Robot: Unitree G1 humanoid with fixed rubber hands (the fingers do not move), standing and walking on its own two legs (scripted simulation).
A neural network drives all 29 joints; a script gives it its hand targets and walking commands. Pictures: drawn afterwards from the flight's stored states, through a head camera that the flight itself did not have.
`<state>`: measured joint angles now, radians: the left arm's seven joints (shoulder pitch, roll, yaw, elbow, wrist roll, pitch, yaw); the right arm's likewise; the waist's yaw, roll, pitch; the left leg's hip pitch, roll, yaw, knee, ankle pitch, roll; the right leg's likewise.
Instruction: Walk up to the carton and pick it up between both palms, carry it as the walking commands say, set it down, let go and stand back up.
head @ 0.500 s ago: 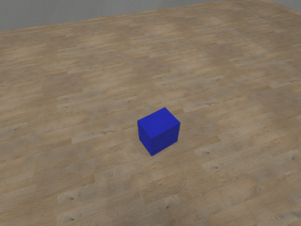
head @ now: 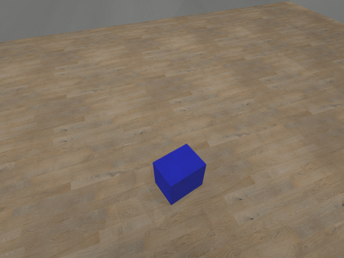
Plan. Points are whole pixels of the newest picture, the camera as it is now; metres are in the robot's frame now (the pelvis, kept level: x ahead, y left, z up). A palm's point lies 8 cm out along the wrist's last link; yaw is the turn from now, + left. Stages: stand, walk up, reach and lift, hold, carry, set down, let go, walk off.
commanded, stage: walk up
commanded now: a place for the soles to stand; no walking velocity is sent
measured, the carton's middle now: (179, 174) +0.72 -0.03 -0.65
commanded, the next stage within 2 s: none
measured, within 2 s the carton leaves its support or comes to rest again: neither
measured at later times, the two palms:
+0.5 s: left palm (44, 236) +0.22 +0.34 -0.08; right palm (310, 229) +0.21 -0.32 -0.08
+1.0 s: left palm (57, 204) +0.30 +0.34 -0.09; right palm (289, 195) +0.31 -0.32 -0.10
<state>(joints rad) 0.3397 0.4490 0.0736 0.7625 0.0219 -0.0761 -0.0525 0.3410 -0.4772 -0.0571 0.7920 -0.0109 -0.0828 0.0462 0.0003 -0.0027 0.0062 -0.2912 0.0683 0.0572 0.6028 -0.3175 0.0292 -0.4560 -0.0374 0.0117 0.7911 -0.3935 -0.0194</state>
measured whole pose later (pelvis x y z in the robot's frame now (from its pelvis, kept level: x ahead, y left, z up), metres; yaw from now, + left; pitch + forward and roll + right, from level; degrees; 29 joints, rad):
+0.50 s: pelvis +0.15 +0.01 +0.00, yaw -1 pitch -1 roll -1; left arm 0.36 0.45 0.07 0.75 0.02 -0.08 -0.03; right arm 0.35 -0.46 -0.06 0.77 -0.01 -0.08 0.04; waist 0.00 0.00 0.01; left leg -0.32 0.06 0.05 0.63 -0.31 0.04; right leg -0.47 -0.03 0.01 0.91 -0.40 -0.02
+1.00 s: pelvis +0.22 +0.00 -0.01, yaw -1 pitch +2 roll +0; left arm 0.29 0.45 0.07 0.80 0.02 -0.08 0.01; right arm 0.23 -0.44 -0.06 0.80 -0.01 -0.03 0.01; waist 0.00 0.02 0.02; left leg -0.34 0.05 0.05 0.71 -0.40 -0.01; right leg -0.42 -0.03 0.01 0.71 -0.31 -0.01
